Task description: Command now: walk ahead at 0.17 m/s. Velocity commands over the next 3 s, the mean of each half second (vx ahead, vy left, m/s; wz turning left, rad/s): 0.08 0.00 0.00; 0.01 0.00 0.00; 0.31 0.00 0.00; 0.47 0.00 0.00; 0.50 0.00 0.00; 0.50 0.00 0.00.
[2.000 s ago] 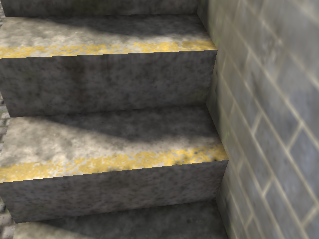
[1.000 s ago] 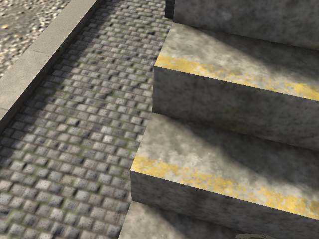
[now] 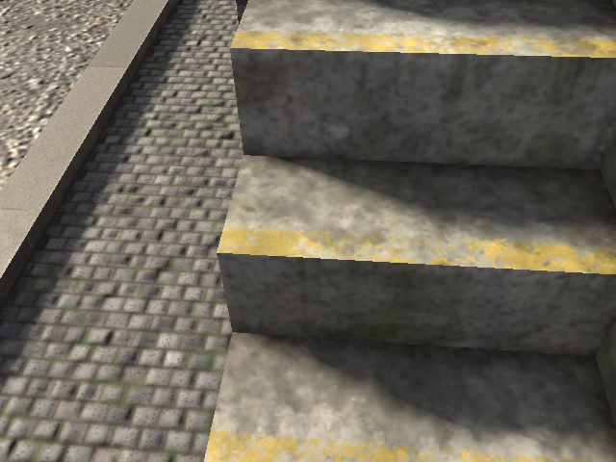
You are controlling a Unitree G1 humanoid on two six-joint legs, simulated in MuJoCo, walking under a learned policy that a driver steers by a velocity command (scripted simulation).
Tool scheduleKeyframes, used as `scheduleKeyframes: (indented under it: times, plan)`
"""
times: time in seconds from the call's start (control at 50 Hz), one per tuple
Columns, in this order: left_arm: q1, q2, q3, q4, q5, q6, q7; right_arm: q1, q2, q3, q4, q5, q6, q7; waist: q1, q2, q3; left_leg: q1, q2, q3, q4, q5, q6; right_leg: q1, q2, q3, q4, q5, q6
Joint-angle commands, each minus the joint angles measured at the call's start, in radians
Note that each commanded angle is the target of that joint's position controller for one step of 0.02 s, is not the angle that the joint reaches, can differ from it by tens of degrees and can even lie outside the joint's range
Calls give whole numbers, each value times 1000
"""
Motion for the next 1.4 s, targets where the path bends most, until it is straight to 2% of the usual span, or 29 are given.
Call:
scheduleKeyframes:
  times: [0.02,0.06,0.1,0.16,0.28,0.3,0.32,0.36,0.52,0.58,0.8,0.82,0.86,0.94,0.96,0.98,1.02,1.12,1.18,1.22,1.3,1.36,1.4]
  plan:
    - [-6,99,7,-43,0,-28,1,-59,-28,7,-68,8,-29,7,-9,-15,104,-89,62,-19,-103,162,59,18,-195,139,-33,578,-26]
    - [17,111,2,-30,-4,-41,4,-51,-41,7,-66,23,-29,2,-12,-29,41,17,67,-8,-88,317,46,45,-194,110,-20,835,-7]
    - [29,120,0,-24,-11,-42,6,-29,-51,5,-59,27,-25,-4,-19,-34,-4,72,74,-3,-83,393,42,69,-193,102,-13,900,-5]
    - [39,110,-8,-14,-20,-36,2,-12,-44,6,-57,19,-8,-9,-21,-29,-16,88,79,-3,-82,390,41,82,-203,113,-5,935,1]
    - [37,109,-10,-11,-18,-27,5,-35,-43,4,-57,18,-5,-9,-13,-19,-1,79,86,-1,-86,401,39,66,-197,115,-14,867,5]
    - [48,147,3,-15,-27,-33,8,-34,-60,-1,-80,14,0,-8,-2,-6,-4,81,54,7,-45,359,27,77,-197,109,-32,957,27]
    - [39,122,-5,-9,-17,-34,8,-51,-13,8,-88,22,2,-2,-17,-46,-9,90,57,3,-54,342,26,61,-188,91,-25,930,16]
    - [21,113,-5,-20,-15,-34,5,-48,-23,7,-94,17,5,-1,-17,-25,3,82,57,0,-56,344,26,49,-184,85,-28,884,14]
    - [-6,125,5,-39,-16,-26,2,-29,-39,5,-110,9,9,-2,-16,-5,20,64,62,-10,-60,318,29,22,-174,77,-46,744,16]
    - [-7,125,9,-46,-11,-23,2,-26,-54,2,-107,11,3,-2,-16,6,33,79,71,-13,-69,325,29,-10,-160,67,-71,612,15]
    - [-13,117,17,-49,-11,-18,3,-10,-60,2,-114,8,9,-2,-24,5,57,41,71,-16,-80,217,27,-43,-149,63,-92,462,17]
    - [-5,120,23,-48,-6,-22,5,12,-59,-1,-114,15,9,-5,-28,-18,49,37,69,-19,-85,193,22,-37,-137,65,-102,423,23]
    - [-6,113,24,-49,-2,-22,5,10,-64,-4,-113,14,9,-6,-26,1,66,24,66,-20,-87,181,22,-47,-136,65,-107,394,26]
    - [-2,121,33,-49,-5,-23,3,8,-63,-5,-129,18,13,-7,-24,20,74,12,67,-24,-84,160,28,-63,-133,66,-117,336,26]
    - [0,119,35,-50,-4,-24,2,14,-63,-6,-130,20,12,-8,-25,15,72,10,66,-25,-84,156,27,-62,-131,66,-118,332,27]
    - [2,114,38,-42,-11,-23,7,40,-73,-4,-117,28,15,-26,-26,55,44,43,69,-36,-90,146,28,-63,-136,71,-143,303,25]
    - [-4,116,39,-41,-5,-21,7,51,-71,-4,-112,27,20,-38,-30,36,60,42,63,-40,-105,66,34,-80,-125,64,-158,210,28]
    - [-9,97,34,-52,5,-19,-1,61,-75,-9,-96,24,21,-41,-30,9,99,24,50,-42,-119,-8,52,-113,-109,46,-148,125,21]
    - [-14,100,34,-66,4,-24,0,63,-81,-14,-91,19,16,-43,-29,10,109,29,43,-40,-116,-11,59,-124,-106,42,-132,120,12]
    - [-16,109,36,-74,-2,-29,-1,55,-74,-12,-97,18,11,-42,-29,14,106,33,38,-35,-106,7,61,-121,-110,43,-124,142,7]
    - [-16,102,29,-90,-2,-39,-1,41,-68,-12,-103,16,0,-39,-24,-2,96,42,38,-29,-103,105,63,-73,-114,40,-116,268,-1]
    - [-20,108,23,-97,-6,-48,-1,30,-57,-7,-117,15,-8,-36,-28,-19,67,44,36,-17,-94,197,54,0,-130,45,-100,506,-1]
    - [-10,117,21,-93,-11,-57,3,13,-48,-2,-131,20,-7,-36,-24,-27,33,54,35,-12,-71,270,42,51,-146,46,-82,709,8]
